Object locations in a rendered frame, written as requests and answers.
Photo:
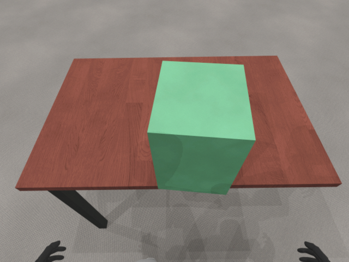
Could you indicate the carton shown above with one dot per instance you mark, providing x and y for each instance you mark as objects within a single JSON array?
[{"x": 200, "y": 130}]

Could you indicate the right robot hand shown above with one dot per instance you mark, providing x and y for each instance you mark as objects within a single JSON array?
[{"x": 314, "y": 251}]

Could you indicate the left robot hand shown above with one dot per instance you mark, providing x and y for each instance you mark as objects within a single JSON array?
[{"x": 51, "y": 249}]

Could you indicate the table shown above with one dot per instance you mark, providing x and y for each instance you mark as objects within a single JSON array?
[{"x": 95, "y": 136}]

